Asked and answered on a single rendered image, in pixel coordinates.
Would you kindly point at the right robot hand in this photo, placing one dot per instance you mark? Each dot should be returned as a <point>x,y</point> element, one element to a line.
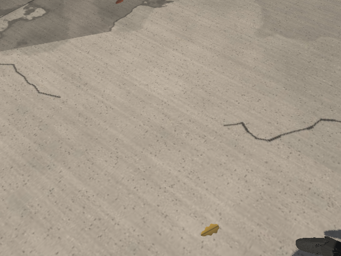
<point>320,246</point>

